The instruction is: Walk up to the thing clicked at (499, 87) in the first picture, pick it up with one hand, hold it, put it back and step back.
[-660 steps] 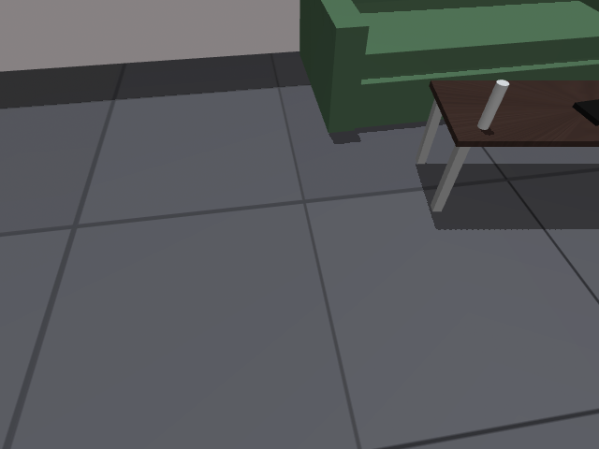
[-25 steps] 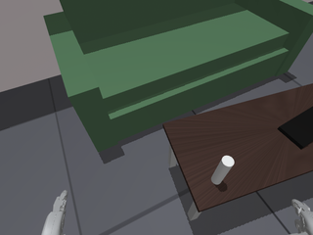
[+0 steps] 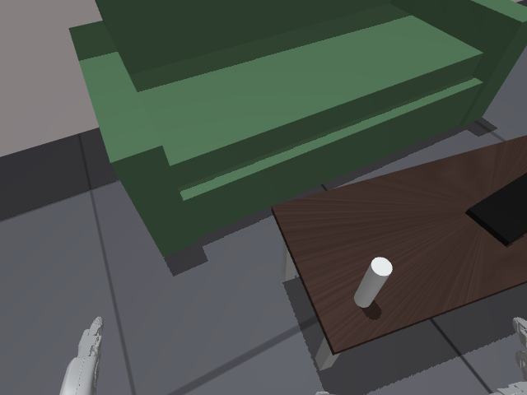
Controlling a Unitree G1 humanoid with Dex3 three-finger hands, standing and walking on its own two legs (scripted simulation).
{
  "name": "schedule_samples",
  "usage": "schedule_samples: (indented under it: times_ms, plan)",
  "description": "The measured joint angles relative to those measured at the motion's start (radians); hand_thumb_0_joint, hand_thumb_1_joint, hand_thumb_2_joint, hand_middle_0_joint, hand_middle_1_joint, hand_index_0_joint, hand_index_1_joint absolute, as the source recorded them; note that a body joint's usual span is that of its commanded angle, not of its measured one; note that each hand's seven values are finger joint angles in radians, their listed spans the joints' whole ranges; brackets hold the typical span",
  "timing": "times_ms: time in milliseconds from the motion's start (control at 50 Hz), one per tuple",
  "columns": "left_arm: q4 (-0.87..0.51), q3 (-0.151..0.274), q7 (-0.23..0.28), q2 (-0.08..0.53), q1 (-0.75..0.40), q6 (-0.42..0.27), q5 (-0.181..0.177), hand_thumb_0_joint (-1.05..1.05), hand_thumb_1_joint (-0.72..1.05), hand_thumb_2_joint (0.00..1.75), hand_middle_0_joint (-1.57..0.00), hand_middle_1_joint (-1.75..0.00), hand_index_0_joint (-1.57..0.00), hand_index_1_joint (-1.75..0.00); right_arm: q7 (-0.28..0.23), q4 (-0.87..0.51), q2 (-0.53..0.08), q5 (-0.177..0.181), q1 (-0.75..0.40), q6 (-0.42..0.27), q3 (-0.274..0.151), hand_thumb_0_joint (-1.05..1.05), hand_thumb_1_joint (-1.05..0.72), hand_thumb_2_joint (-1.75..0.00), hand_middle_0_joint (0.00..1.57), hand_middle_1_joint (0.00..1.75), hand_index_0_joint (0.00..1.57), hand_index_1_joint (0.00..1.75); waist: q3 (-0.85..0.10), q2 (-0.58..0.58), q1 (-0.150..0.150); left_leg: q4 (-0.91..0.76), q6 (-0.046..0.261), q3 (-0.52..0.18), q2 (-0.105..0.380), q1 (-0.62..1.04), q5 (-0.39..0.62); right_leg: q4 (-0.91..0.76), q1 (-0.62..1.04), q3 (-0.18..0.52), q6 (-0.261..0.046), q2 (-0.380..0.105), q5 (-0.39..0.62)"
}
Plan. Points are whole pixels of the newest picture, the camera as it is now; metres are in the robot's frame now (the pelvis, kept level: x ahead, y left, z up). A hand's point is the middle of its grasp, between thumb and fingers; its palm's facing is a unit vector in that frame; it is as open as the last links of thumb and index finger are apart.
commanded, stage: go down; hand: right
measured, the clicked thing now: (371, 284) +0.37 -0.22 -0.23
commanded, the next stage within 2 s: approach in 1.60 s
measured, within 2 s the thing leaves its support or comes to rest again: neither
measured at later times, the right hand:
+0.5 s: hand out of the picture +0.25 -0.37 +0.00, palm faces +0.23 +0.95 -0.19, open 17.5 cm
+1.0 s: hand out of the picture +0.27 -0.39 +0.02, palm faces +0.25 +0.96 -0.15, open 17.6 cm
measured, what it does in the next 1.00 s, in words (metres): stands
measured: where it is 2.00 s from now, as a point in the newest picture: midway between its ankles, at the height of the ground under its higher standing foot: outside the picture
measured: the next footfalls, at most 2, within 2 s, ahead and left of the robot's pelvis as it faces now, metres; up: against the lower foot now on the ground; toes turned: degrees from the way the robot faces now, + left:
none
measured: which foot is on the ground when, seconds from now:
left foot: down 0.00-1.00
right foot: down 0.00-1.00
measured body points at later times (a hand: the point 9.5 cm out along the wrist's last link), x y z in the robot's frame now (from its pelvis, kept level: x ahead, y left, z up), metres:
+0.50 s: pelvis -0.01 +0.00 +0.00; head +0.03 -0.02 +0.45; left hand +0.13 +0.27 -0.05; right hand +0.23 -0.42 +0.02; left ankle -0.03 +0.13 -0.70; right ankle +0.00 -0.12 -0.70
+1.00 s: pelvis -0.01 +0.00 +0.00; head +0.04 -0.02 +0.45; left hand +0.14 +0.27 -0.05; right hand +0.25 -0.44 +0.04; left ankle -0.03 +0.13 -0.70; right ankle +0.00 -0.12 -0.70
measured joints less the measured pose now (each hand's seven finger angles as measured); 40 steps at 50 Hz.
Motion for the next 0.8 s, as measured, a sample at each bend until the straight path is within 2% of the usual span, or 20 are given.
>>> schedule_samples:
  times_ms: [120, 300, 460, 800]
  plan:
    - [0.043, 0.001, 0.020, 0.005, -0.026, -0.030, 0.002, -0.01, -0.54, 0.08, -0.07, -0.05, -0.06, -0.06, 0.036, 0.072, -0.046, 0.020, -0.104, -0.047, -0.054, -0.01, 0.56, -0.08, 0.02, 0.06, 0.03, 0.06, 0.004, 0.001, 0.002, 0.010, 0.001, 0.006, 0.001, -0.010, 0.001, 0.009, -0.012, 0.006, 0.001, 0.002, 0.004]
    - [0.074, -0.022, 0.031, 0.011, -0.032, -0.053, 0.007, -0.01, -0.53, 0.07, -0.07, -0.05, -0.06, -0.06, 0.137, 0.249, -0.128, 0.042, -0.240, -0.103, -0.114, -0.01, 0.54, -0.08, 0.03, 0.06, 0.03, 0.06, -0.002, -0.002, 0.021, -0.003, 0.002, -0.002, -0.003, -0.016, 0.014, -0.006, -0.013, -0.002, 0.000, -0.003, 0.014]
    - [0.100, -0.032, 0.038, 0.014, -0.045, -0.060, 0.014, -0.01, -0.54, 0.07, -0.07, -0.05, -0.06, -0.06, 0.184, 0.358, -0.164, 0.042, -0.315, -0.181, -0.162, -0.01, 0.54, -0.08, 0.03, 0.06, 0.04, 0.06, 0.009, 0.007, 0.025, -0.015, 0.002, -0.007, -0.006, -0.021, 0.026, -0.018, -0.015, -0.006, 0.000, -0.006, 0.024]
    - [0.144, -0.052, 0.044, 0.006, -0.077, -0.061, 0.027, -0.01, -0.54, 0.08, -0.07, -0.05, -0.06, -0.06, 0.250, 0.535, -0.236, 0.044, -0.440, -0.295, -0.211, -0.01, 0.54, -0.08, 0.03, 0.06, 0.04, 0.06, 0.009, 0.015, 0.029, -0.043, 0.004, -0.001, -0.010, -0.027, 0.045, -0.037, -0.027, 0.000, 0.001, -0.009, 0.039]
